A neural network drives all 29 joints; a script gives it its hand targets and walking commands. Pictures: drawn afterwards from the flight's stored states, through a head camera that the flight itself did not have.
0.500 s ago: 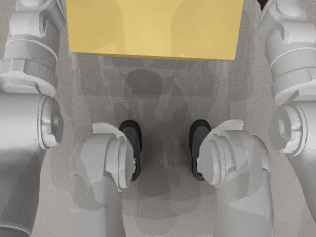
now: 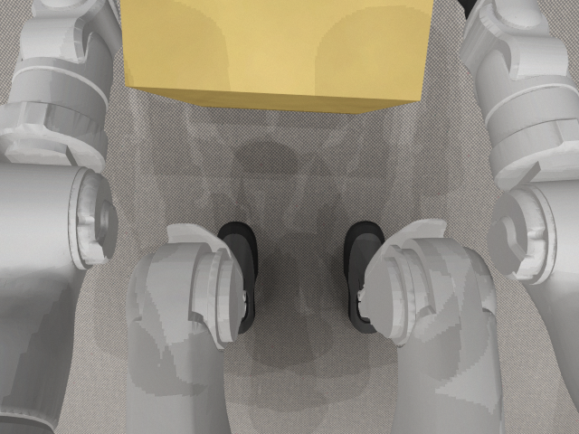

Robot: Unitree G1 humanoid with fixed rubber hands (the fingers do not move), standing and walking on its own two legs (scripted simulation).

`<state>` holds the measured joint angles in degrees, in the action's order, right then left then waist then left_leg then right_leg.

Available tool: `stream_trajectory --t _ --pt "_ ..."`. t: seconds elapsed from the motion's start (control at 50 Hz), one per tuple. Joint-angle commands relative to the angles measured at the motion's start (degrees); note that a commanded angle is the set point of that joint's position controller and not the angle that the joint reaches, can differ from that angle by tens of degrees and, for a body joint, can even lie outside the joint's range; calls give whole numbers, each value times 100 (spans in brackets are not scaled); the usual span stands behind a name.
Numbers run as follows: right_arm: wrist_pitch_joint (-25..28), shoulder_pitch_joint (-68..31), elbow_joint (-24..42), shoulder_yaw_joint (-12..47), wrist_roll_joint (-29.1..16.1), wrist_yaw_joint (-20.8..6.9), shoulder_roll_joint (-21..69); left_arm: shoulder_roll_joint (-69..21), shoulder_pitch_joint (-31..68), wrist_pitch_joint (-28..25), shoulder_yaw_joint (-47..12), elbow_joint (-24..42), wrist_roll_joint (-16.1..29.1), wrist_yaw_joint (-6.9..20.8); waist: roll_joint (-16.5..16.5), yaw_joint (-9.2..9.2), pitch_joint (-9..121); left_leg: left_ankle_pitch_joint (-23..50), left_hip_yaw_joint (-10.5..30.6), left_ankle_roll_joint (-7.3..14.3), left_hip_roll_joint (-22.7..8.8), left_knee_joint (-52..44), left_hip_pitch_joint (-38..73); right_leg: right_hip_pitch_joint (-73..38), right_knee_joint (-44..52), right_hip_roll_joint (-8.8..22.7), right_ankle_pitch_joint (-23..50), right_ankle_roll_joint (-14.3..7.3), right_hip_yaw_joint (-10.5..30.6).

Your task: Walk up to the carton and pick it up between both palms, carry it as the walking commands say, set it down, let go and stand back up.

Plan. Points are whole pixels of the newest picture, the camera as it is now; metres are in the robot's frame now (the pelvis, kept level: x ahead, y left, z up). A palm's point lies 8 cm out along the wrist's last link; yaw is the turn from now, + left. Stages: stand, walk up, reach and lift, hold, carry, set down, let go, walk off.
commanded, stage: reach and lift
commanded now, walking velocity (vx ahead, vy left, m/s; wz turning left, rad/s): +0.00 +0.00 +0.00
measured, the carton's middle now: (281, 3) +0.56 +0.03 -0.23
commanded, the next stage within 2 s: none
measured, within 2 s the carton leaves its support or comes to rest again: leaves its support in 1.06 s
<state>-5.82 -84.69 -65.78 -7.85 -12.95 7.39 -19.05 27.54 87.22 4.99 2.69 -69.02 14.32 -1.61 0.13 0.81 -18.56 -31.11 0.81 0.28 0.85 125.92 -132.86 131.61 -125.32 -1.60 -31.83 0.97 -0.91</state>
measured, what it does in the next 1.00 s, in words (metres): stands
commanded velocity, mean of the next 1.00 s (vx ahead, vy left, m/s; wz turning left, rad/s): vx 0.00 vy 0.00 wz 0.00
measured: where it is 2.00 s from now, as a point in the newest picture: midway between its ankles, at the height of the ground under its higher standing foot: (301, 294)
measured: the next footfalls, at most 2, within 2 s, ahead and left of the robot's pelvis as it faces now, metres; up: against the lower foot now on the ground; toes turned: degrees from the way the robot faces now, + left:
none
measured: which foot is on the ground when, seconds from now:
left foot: down 0.00-1.00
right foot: down 0.00-1.00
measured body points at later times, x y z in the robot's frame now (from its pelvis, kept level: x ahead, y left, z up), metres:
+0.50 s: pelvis +0.01 +0.01 +0.01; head +0.38 +0.03 +0.25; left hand +0.58 +0.20 -0.17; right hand +0.57 -0.15 -0.17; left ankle +0.12 +0.12 -0.33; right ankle +0.12 -0.12 -0.33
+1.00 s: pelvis +0.01 +0.00 +0.00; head +0.38 +0.02 +0.25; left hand +0.57 +0.20 -0.17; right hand +0.57 -0.15 -0.17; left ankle +0.11 +0.12 -0.33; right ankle +0.12 -0.12 -0.33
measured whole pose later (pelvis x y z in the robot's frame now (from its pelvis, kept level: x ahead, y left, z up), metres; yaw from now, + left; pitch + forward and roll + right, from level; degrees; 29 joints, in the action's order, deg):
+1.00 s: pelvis +0.01 +0.00 +0.00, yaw +0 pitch +39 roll -1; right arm -10.6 -81.3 -57.4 -16.1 -4.3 7.2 -14.1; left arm 21.5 83.9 10.7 9.6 -62.3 6.9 -1.6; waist -0.7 -0.1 -16.9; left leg -33.1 0.0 0.8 0.6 127.3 -133.4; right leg 132.5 -127.0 -2.1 -33.7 1.1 -0.1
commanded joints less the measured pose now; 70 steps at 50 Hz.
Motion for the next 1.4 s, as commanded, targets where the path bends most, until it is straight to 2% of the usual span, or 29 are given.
stream_trajectory --t 0.0,0.02,0.04,0.06,0.08,0.12,0.14,0.18,0.2,0.24,0.28,0.4,0.48,0.58,0.7,0.76,0.82,0.84,0.92,0.96,1.0,1.04,1.08,1.1,1.12,1.18,1.24,1.3,1.38 --pt "176 -1613 569 -51 178 37 -631 640 1412 -80 356 81 -353 -76 -77 -156 6175 990 -80 -132 -53 -1122 3239 -3761 885 -59 1172 192 -155" --pt "216 -1737 943 -57 116 78 -599 451 1486 -106 312 142 -245 -105 37 -48 6178 1128 -99 -121 -56 -1035 3234 -3579 927 -91 1252 141 -135" --pt "209 -1539 629 -163 222 92 -607 540 1541 -112 290 68 -255 -125 -95 1 6089 1088 -88 -117 -33 -1059 3298 -3525 899 -89 1182 173 -203" --pt "239 -1478 745 51 152 89 -386 417 1686 -169 301 365 -328 -142 -24 -199 6401 1286 -150 -130 3 -1051 3402 -3798 813 -103 1491 118 -180" --pt "263 -1401 802 105 102 99 -300 213 1599 -192 171 346 -201 -148 -114 -12 6534 1542 -80 -124 4 -989 3583 -3775 831 -172 1706 167 -254" --pt "320 -1453 858 84 155 104 -149 49 1587 -246 28 387 -183 -141 -31 25 6575 1733 -132 -81 60 -947 3469 -3775 816 -212 1928 114 -185" --pt "297 -1188 610 -65 188 113 -203 -10 1576 -282 -97 407 -146 -134 247 -14 6562 1823 -59 -106 41 -968 3724 -3448 752 -219 1886 109 -218" --pt "330 -1140 619 -146 237 155 -301 -2 1660 -291 -181 761 -158 -168 263 193 6823 2018 17 -205 108 -1025 4068 -3554 734 -240 1999 123 -336" --pt "313 -899 481 -43 218 142 -74 -321 1381 -282 -231 503 -179 -174 552 119 6558 2187 -94 -254 108 -994 4053 -3202 832 -283 2045 48 -193" --pt "409 -869 823 26 265 125 81 -468 1490 -308 -340 777 -24 -173 243 297 6842 2217 -48 -183 158 -959 4117 -3247 866 -303 2138 95 -272" --pt "449 -971 847 -63 281 128 114 -580 1501 -316 -467 798 15 -160 353 350 6709 2347 68 -191 187 -979 4132 -3302 809 -310 2217 116 -305" --pt "445 -1557 1063 324 68 7 392 -758 1833 -261 -342 722 -51 -220 94 -8 6557 1877 79 -123 218 -1132 4026 -3356 881 -264 1769 124 -364" --pt "375 -1839 939 252 185 -99 875 -1380 1953 -189 -575 489 3 -104 120 143 6139 1468 52 -107 216 -1196 3823 -3027 948 -238 1239 114 -384" --pt "128 -3093 1209 898 125 -847 3573 -3989 3256 -35 -1029 1204 -57 631 20 67 6148 1377 39 2 258 -1045 3580 -3246 721 -357 1312 15 -330" --pt "-213 -3165 1347 668 482 -1404 5063 -5463 2990 308 -692 1411 -390 1251 -34 -42 6109 1361 -253 -32 425 -986 3435 -3123 759 -502 1243 -8 -419" --pt "-293 -2920 1354 670 498 -1524 5328 -5735 3073 357 -828 1664 -324 1431 59 115 6102 1610 -318 -24 429 -888 3269 -3174 764 -530 1620 -46 -337" --pt "-402 -2892 1455 700 488 -1604 5564 -5762 3012 434 -786 1803 -352 1524 31 -137 6081 1593 -376 21 409 -879 3114 -3102 751 -486 1626 -102 -285" --pt "-446 -2855 1351 800 567 -1610 5498 -5647 3035 450 -673 1757 -399 1532 -169 -95 6108 1493 -267 17 377 -945 3060 -3269 683 -460 1588 -84 -368" --pt "-484 -3087 1906 974 359 -1595 5618 -5766 2796 565 -768 1865 -355 1577 25 -99 6385 1635 -318 71 364 -890 3091 -3310 704 -478 1728 -84 -269" --pt "-497 -2992 2132 1108 376 -1575 5649 -5878 3012 544 -986 2361 -301 1580 109 -187 6979 2058 -402 10 394 -820 3447 -3561 708 -494 2147 -125 -260" --pt "-518 -3152 2328 1307 286 -1495 5598 -5917 3075 590 -992 2416 -154 1552 -72 2 7267 1987 -379 -15 415 -808 3383 -3825 741 -508 2176 -124 -352" --pt "-556 -3132 2461 1369 170 -1475 5763 -5823 3357 602 -1216 2759 -100 1527 247 -63 7788 2087 -423 9 394 -803 3813 -3928 697 -510 2244 -161 -302" --pt "-614 -3197 2852 1499 113 -1469 5842 -6066 3334 650 -1316 3125 -3 1473 137 -33 8300 2328 -400 -18 406 -891 4247 -4029 800 -543 2389 -134 -457" --pt "-652 -3173 2761 1443 44 -1476 5732 -5915 3378 686 -1251 2962 -95 1440 422 -150 8423 2300 -454 -29 397 -882 4265 -3979 800 -566 2347 -149 -373" --pt "-698 -3077 2711 1490 175 -1482 5854 -5974 3169 680 -1179 2937 -129 1412 43 -93 8335 2369 -357 -16 416 -965 4206 -3964 778 -554 2366 -114 -497" --pt "-837 -2983 2860 1480 192 -1539 6215 -6175 3096 828 -1269 3070 -181 1417 121 -186 8769 2377 -355 22 466 -1189 4418 -4251 899 -599 2341 -87 -478" --pt "-975 -2726 2251 991 570 -1663 6091 -6170 2862 1009 -790 2407 -560 1512 208 -175 7432 1435 -419 32 411 -1312 3605 -3407 1164 -563 1513 -120 -397" --pt "-1075 -2837 2321 850 813 -1748 6183 -6466 2151 1186 -460 2058 -863 1637 40 -323 7079 1276 -439 85 489 -1518 3384 -3299 1352 -544 1202 -82 -394" --pt "-1115 -2978 2704 762 865 -1761 6045 -6568 2689 1189 -667 2818 -681 1691 55 115 7876 1625 -394 22 496 -1539 3623 -3663 1441 -567 1663 -135 -447"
